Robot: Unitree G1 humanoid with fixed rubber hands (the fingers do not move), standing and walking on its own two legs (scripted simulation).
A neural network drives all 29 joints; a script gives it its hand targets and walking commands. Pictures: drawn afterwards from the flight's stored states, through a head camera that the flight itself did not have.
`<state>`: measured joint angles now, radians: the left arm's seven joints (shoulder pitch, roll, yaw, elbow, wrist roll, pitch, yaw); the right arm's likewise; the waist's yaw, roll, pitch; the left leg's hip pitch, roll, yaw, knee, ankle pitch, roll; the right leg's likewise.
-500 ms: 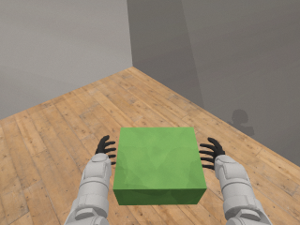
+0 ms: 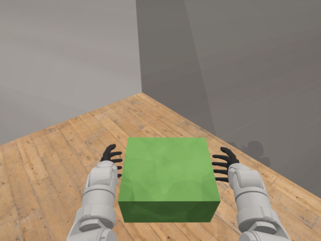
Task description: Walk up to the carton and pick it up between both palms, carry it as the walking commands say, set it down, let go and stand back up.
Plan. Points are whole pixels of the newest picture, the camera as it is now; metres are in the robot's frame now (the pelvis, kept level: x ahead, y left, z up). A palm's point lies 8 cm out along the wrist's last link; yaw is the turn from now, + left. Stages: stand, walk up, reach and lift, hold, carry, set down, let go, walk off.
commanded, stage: reach and lift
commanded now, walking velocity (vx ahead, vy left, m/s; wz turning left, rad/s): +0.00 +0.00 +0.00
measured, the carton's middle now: (167, 177) +0.35 +0.01 -0.04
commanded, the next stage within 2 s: hold in 0.94 s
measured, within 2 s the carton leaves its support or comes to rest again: neither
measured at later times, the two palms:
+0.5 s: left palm (108, 168) +0.30 +0.17 +0.06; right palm (233, 178) +0.29 -0.17 +0.04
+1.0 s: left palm (107, 171) +0.29 +0.17 +0.06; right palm (234, 183) +0.28 -0.17 +0.04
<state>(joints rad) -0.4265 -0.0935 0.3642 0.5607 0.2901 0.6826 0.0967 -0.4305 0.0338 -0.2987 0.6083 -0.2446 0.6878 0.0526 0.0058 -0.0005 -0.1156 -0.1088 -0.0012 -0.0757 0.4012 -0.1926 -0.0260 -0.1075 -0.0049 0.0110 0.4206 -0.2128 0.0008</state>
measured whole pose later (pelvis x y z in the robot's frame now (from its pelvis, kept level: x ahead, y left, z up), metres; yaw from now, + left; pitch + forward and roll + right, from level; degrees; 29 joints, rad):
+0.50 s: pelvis +0.01 +0.00 +0.00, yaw +0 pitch -6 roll +0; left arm -0.41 -0.11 0.33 0.53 0.29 0.70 0.09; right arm -0.34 0.05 -0.29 0.53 -0.25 0.71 0.05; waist 0.01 0.00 -0.10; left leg -0.07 0.00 -0.08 0.37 -0.19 -0.02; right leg -0.06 0.00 0.01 0.37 -0.20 0.00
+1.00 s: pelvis +0.01 +0.00 +0.00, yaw +0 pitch -7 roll +0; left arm -0.36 -0.11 0.31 0.50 0.28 0.69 0.09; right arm -0.28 0.06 -0.28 0.47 -0.25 0.73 0.05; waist 0.01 0.00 -0.10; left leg -0.07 0.00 -0.08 0.37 -0.19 -0.02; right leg -0.05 0.00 0.01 0.37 -0.20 0.00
